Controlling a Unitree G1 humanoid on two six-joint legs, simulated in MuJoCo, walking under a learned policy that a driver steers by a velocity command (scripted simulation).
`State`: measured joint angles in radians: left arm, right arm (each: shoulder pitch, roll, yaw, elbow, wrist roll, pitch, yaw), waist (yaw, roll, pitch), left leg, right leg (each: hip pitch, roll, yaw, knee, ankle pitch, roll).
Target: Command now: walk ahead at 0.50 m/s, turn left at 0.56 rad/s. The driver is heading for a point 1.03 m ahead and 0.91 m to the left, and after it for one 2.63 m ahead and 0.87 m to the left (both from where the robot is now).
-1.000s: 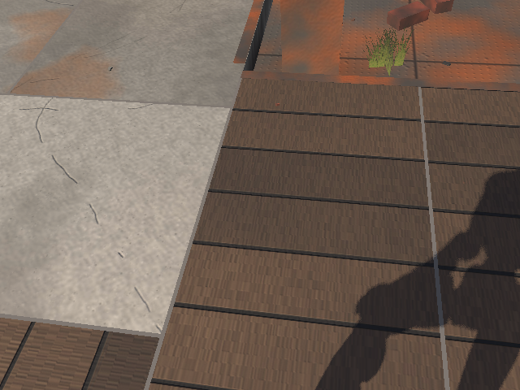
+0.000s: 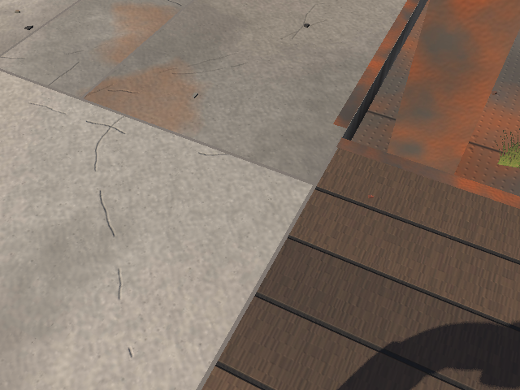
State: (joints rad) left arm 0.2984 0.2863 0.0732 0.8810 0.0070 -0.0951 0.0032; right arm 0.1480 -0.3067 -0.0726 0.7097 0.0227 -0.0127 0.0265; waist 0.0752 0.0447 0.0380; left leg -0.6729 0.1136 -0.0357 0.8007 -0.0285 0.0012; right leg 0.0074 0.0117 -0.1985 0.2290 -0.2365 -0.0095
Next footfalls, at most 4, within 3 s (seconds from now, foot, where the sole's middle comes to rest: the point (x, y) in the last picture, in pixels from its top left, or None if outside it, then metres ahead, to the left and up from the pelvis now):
0.16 left None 0.25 0.14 -0.78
0.66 right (284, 352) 0.58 0.01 -0.78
1.18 left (150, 308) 0.68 0.39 -0.78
1.64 right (145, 210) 1.02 0.48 -0.78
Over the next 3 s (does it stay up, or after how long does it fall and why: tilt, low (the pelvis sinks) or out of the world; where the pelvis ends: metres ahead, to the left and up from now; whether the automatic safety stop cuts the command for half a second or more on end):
stays up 1.07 1.12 0.00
